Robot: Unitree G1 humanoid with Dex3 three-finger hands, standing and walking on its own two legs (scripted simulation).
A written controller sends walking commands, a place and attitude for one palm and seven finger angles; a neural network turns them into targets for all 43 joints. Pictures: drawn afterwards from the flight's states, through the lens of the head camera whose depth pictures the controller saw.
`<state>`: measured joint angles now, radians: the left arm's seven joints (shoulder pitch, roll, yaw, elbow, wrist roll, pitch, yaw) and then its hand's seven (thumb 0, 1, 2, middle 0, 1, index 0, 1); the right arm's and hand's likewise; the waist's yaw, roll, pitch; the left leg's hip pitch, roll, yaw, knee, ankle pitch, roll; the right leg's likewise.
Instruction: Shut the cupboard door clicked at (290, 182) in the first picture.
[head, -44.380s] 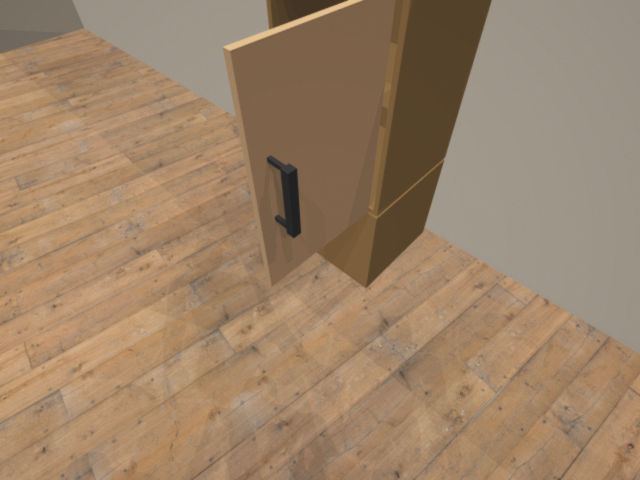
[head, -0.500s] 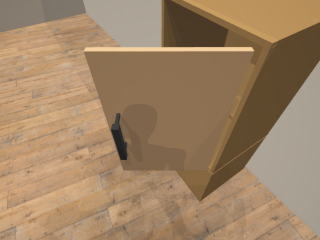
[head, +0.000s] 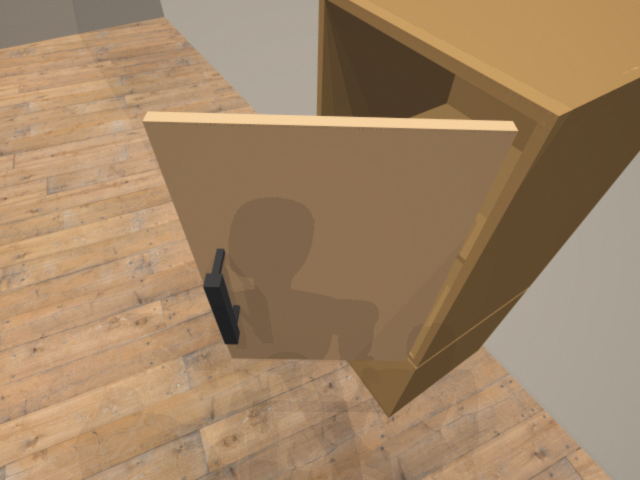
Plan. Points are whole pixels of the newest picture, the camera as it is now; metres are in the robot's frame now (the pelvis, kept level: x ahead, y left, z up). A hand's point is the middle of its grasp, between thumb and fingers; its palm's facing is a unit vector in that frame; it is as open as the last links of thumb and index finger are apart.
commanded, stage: shuffle to correct the standing spot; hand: left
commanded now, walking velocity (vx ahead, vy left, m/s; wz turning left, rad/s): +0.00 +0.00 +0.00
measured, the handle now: (226, 299) +0.37 +0.17 -0.04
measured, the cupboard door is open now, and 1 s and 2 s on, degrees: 56 56 56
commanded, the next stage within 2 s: come to a stop and stand still in 0.56 s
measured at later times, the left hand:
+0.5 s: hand out of the picture +0.04 +0.16 -0.17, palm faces +0.02 -0.96 -0.29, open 7.4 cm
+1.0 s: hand out of the picture -0.09 +0.13 -0.17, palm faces +0.12 -0.98 -0.17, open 7.4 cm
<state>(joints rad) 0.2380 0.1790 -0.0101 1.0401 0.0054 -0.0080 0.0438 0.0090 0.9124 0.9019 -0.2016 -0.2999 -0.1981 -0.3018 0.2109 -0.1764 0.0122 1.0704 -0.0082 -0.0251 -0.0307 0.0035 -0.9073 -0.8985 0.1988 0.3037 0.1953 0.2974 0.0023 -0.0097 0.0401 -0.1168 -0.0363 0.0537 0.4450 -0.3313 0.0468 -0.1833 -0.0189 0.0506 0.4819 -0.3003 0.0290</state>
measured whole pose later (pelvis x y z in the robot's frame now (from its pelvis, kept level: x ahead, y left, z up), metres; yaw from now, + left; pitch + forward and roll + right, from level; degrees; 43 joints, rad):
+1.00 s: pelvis -0.10 -0.05 +0.00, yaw +3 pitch -1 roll -1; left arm 0.31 0.18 0.04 0.97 0.02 0.05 0.02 0.01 0.91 0.90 -0.20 -0.30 -0.20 -0.30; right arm 0.31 -0.15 -0.01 1.02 -0.03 0.02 -0.02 0.00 -0.94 -0.90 0.20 0.30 0.20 0.30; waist 0.01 -0.03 -0.01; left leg -0.14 -0.01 -0.01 0.47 -0.31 0.04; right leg -0.32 0.03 -0.02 0.75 -0.42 -0.02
